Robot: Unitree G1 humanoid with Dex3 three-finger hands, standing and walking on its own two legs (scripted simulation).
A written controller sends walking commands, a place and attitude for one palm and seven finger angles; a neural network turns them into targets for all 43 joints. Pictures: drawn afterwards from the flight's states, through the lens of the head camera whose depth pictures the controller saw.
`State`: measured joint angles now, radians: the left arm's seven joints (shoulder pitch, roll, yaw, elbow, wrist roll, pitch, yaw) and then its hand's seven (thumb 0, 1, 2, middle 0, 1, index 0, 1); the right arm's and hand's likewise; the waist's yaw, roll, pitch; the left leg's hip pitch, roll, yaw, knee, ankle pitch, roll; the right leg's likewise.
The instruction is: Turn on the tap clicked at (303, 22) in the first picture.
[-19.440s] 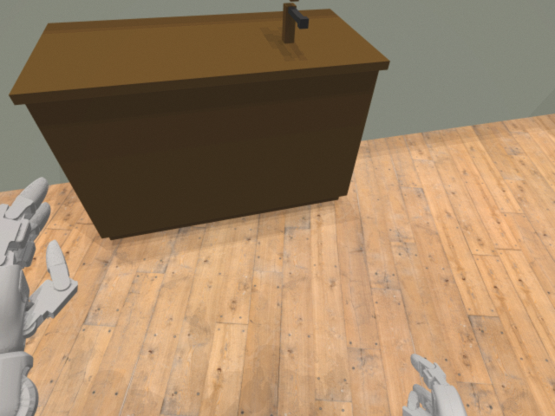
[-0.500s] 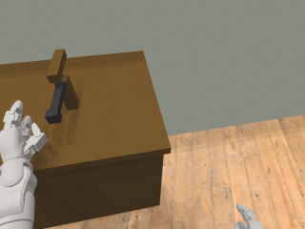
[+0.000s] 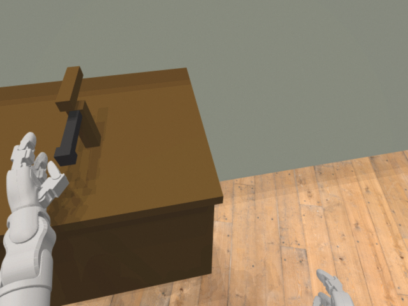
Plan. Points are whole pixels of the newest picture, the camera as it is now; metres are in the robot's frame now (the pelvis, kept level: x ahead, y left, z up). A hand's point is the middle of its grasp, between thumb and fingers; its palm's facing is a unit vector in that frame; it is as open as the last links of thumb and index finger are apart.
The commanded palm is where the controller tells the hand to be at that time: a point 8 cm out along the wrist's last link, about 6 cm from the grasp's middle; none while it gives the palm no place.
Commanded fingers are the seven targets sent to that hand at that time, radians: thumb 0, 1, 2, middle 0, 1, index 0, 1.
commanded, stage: push the lever round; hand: left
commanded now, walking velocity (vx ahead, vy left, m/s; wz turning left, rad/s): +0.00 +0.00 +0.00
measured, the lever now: (66, 155) +0.34 +0.30 +0.12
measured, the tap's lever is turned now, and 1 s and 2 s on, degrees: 0 18 41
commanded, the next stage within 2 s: none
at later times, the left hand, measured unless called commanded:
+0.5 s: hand (78, 177) +0.30 +0.26 +0.11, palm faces +0.52 -0.85 -0.06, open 7.6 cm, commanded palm +0.27 +0.30 +0.11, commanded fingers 0.00 0.90 0.90 -0.15 -0.15 -0.15 -0.15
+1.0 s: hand (98, 172) +0.32 +0.23 +0.11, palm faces +0.60 -0.80 -0.05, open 7.5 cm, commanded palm +0.28 +0.26 +0.11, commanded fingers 0.00 0.90 0.90 -0.15 -0.15 -0.15 -0.15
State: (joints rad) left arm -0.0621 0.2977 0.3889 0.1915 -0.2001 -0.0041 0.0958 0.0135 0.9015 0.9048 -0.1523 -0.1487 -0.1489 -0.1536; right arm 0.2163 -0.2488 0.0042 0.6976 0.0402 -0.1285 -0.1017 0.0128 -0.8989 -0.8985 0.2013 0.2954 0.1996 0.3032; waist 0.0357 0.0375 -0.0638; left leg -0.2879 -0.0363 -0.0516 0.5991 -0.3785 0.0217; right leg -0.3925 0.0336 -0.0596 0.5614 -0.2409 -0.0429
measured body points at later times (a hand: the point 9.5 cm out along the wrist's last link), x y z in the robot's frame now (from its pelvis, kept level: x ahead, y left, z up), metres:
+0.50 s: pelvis -0.01 -0.01 +0.00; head +0.00 -0.02 +0.45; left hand +0.27 +0.31 +0.12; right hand +0.17 -0.24 -0.10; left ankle -0.05 +0.10 -0.73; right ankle +0.03 -0.09 -0.73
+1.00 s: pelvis -0.01 +0.00 +0.00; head +0.00 -0.02 +0.45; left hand +0.28 +0.27 +0.12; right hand +0.17 -0.23 -0.10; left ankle -0.05 +0.10 -0.73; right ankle +0.03 -0.09 -0.73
